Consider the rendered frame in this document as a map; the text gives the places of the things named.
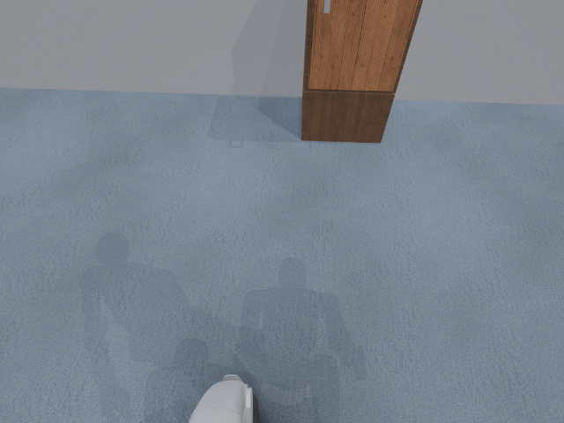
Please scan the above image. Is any left robot shin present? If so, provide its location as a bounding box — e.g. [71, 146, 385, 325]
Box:
[223, 375, 245, 385]

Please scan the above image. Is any cupboard door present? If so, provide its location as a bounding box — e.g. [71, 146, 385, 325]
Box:
[309, 0, 419, 92]

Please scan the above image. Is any left robot thigh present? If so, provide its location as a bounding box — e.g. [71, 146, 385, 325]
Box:
[189, 381, 253, 423]

